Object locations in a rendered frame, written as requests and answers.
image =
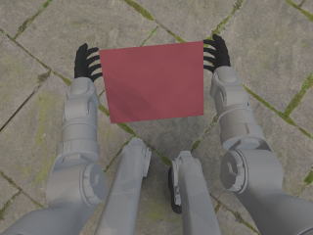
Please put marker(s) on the right robot hand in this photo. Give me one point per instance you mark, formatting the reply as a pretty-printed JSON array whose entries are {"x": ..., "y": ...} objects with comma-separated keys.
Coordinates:
[{"x": 222, "y": 58}]

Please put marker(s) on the right robot forearm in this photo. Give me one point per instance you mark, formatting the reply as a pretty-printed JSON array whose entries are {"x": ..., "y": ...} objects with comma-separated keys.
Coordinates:
[{"x": 235, "y": 115}]

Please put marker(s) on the left robot forearm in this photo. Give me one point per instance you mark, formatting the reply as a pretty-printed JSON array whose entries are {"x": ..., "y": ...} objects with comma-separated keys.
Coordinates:
[{"x": 79, "y": 126}]

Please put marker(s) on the left robot hand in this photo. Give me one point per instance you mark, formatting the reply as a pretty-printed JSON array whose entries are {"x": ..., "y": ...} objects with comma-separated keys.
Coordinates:
[{"x": 81, "y": 68}]

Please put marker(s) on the left robot upper arm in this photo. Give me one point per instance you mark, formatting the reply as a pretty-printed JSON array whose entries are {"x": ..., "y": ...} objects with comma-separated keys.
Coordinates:
[{"x": 73, "y": 193}]

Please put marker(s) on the right robot shin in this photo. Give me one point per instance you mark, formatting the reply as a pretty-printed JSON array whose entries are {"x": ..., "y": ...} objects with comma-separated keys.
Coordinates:
[{"x": 177, "y": 198}]

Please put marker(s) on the robot shin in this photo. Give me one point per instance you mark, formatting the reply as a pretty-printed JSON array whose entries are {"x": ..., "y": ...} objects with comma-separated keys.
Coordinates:
[
  {"x": 134, "y": 141},
  {"x": 177, "y": 198}
]

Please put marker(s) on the right robot upper arm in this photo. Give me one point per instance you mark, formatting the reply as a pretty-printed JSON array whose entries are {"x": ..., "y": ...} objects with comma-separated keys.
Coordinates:
[{"x": 255, "y": 176}]

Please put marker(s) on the left robot shin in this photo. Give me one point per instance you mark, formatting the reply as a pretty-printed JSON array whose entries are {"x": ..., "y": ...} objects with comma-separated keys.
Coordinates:
[{"x": 134, "y": 141}]

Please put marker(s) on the carton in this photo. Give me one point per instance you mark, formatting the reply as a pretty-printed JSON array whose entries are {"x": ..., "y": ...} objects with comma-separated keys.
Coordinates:
[{"x": 154, "y": 82}]

